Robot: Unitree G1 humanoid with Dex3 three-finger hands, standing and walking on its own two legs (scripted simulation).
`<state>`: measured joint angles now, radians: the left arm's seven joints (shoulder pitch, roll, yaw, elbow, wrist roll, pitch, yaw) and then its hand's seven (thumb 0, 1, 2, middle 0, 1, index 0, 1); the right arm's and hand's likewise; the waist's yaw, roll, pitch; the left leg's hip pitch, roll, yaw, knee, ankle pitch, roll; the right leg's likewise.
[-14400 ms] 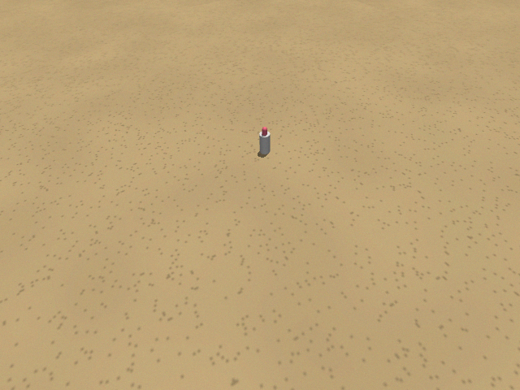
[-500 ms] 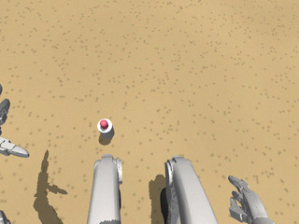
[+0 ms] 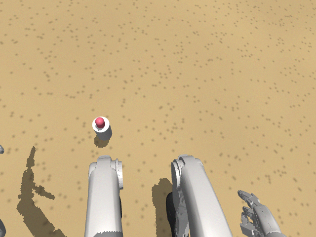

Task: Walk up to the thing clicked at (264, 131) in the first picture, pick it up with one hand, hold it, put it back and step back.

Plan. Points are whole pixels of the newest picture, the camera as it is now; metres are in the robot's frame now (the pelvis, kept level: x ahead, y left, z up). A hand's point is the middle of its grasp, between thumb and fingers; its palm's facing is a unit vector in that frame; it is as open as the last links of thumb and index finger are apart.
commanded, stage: go down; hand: left
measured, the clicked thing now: (102, 127) +0.47 +0.19 -0.34
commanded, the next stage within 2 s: approach in 0.40 s
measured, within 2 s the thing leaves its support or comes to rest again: neither
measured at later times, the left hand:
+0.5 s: hand out of the picture +0.42 +0.38 -0.01, palm faces +0.06 -0.99 -0.09, open 17.7 cm
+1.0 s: hand (55, 122) +0.44 +0.31 -0.20, palm faces +0.00 -1.00 +0.03, open 17.6 cm
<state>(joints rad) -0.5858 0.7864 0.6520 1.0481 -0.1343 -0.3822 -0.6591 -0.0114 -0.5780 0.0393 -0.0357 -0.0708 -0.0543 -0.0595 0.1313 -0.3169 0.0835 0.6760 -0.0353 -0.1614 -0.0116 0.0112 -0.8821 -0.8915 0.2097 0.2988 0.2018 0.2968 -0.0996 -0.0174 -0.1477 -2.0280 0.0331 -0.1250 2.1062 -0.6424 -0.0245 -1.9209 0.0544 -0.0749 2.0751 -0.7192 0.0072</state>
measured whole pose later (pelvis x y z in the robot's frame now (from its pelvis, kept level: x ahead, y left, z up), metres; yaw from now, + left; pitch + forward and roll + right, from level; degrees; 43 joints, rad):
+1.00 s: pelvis +0.00 +0.01 -0.10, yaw -6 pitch +25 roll -11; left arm -0.68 0.87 0.70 1.28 -0.20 -0.71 -0.66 -0.01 -0.59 0.02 -0.05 -0.10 -0.07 -0.09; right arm 0.01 -0.35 0.29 0.62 -0.16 -0.13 0.04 0.01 -0.89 -0.89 0.21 0.30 0.20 0.30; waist -0.21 -0.16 0.10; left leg -2.24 0.04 -0.25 2.47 -0.68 -0.03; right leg -2.10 0.10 -0.16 2.37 -0.73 0.03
